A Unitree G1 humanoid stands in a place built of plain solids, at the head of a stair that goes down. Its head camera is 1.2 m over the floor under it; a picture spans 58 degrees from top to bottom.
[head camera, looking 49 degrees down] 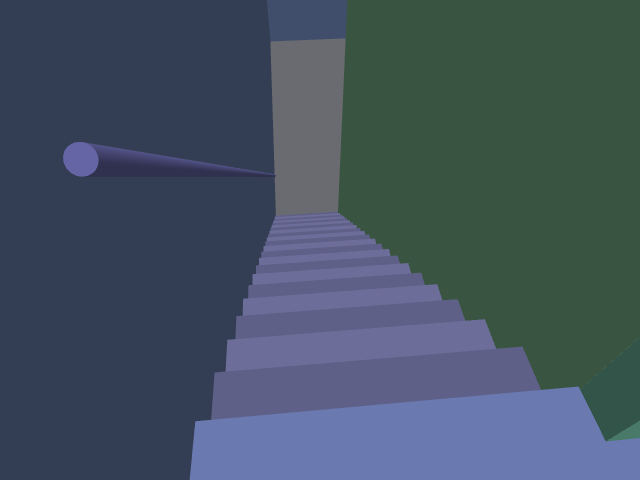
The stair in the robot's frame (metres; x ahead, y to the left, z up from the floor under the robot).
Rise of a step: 0.19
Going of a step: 0.23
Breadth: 1.07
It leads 5 degrees to the left of straight ahead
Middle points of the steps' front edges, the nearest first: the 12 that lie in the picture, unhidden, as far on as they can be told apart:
0.45 -0.20 0.00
0.67 -0.18 -0.19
0.90 -0.16 -0.39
1.12 -0.14 -0.58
1.35 -0.12 -0.78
1.58 -0.10 -0.97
1.80 -0.08 -1.17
2.03 -0.06 -1.36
2.25 -0.04 -1.56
2.48 -0.02 -1.75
2.71 0.00 -1.95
2.93 0.02 -2.14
